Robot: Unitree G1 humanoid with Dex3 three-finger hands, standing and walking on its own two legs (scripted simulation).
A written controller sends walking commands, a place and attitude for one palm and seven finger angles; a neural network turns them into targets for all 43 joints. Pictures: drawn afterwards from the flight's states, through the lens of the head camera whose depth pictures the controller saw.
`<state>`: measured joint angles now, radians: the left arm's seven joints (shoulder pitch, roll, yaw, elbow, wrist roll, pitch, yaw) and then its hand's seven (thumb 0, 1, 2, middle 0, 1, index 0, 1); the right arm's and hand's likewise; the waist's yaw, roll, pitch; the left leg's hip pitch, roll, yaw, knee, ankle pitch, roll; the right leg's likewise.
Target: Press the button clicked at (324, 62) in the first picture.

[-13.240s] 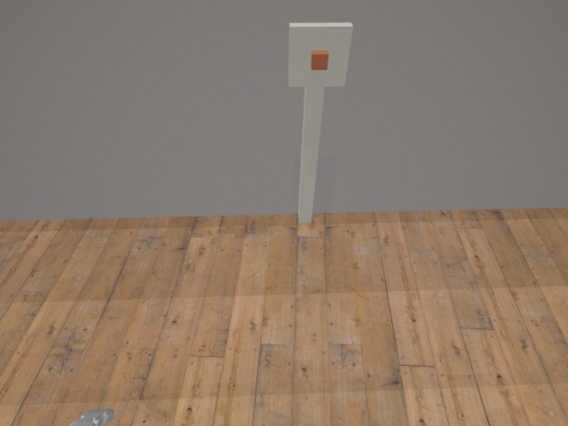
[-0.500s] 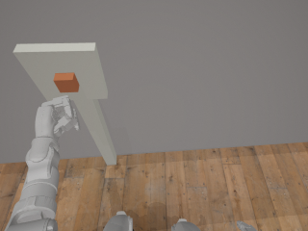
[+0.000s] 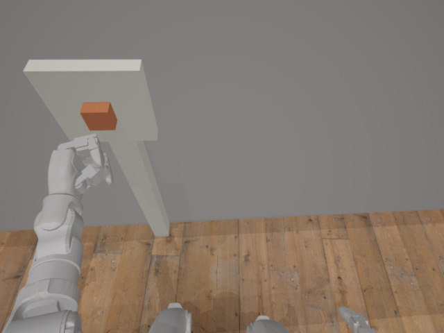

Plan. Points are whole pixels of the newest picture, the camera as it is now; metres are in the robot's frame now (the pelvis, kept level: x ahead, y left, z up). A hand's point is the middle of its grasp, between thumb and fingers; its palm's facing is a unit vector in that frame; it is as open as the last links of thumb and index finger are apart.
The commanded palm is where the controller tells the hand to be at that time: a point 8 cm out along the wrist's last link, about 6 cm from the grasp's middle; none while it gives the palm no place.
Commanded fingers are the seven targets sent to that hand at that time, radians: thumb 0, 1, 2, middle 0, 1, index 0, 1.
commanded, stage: press the button with the knuckle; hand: left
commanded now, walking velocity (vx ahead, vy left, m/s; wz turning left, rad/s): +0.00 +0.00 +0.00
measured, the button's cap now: (100, 115) +0.48 +0.24 +0.09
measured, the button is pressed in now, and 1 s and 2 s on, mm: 0 11 0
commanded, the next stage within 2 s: hold the button down briefly in 1.08 s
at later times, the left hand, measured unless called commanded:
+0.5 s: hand (113, 150) +0.42 +0.21 +0.06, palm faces +0.10 -0.99 -0.02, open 3.1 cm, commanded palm +0.39 +0.26 +0.06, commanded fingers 0.00 0.90 0.90 -1.30 -1.50 -1.30 -1.50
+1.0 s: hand (111, 144) +0.44 +0.22 +0.06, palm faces +0.08 -1.00 -0.02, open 2.8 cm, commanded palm +0.44 +0.26 +0.06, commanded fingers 0.00 0.90 0.90 -1.30 -1.50 -1.30 -1.50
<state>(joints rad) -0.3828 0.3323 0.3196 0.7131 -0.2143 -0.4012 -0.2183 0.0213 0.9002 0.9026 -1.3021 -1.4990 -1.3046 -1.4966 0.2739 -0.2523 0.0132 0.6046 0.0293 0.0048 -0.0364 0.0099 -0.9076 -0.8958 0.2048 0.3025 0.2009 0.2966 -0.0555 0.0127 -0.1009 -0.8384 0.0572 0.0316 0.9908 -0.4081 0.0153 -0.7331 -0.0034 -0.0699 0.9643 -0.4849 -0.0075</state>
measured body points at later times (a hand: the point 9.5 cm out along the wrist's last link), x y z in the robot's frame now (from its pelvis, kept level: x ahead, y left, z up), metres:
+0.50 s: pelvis +0.00 +0.00 +0.00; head +0.08 +0.01 +0.44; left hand +0.41 +0.26 +0.06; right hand +0.08 -0.27 -0.12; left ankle +0.04 +0.11 -0.68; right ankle -0.01 -0.12 -0.68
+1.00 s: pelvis -0.02 +0.00 -0.01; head +0.08 +0.02 +0.42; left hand +0.43 +0.27 +0.06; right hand +0.04 -0.27 -0.13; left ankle +0.04 +0.11 -0.68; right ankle -0.01 -0.12 -0.68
